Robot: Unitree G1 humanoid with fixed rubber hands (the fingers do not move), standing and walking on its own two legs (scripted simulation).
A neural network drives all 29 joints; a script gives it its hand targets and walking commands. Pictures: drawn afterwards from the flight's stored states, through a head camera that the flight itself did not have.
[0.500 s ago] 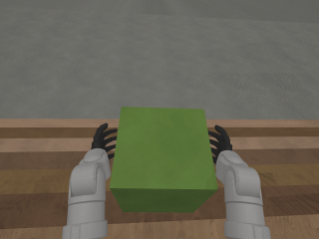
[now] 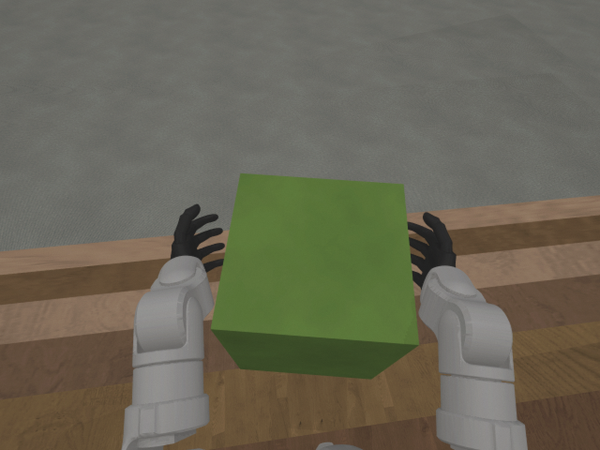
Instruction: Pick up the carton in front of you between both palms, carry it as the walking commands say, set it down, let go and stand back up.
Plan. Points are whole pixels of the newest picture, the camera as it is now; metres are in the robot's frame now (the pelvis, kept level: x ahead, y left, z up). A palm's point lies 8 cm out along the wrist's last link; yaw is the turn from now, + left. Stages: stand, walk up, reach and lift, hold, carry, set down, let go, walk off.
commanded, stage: carry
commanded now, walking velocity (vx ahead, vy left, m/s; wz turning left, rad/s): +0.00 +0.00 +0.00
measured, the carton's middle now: (312, 287) +0.34 -0.05 +0.02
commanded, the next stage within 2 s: none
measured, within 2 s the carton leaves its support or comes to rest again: neither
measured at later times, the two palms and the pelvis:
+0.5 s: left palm (208, 171) +0.90 +0.15 -0.23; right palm (313, 176) +0.85 -0.15 -0.23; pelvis +0.58 +0.06 -0.26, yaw -3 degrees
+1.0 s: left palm (191, 137) +1.37 +0.27 -0.44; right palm (265, 137) +1.33 -0.03 -0.44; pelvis +1.04 +0.15 -0.48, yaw -2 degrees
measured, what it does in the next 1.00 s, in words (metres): goes down: left foot 0.19 m lower, then right foot 0.13 m lower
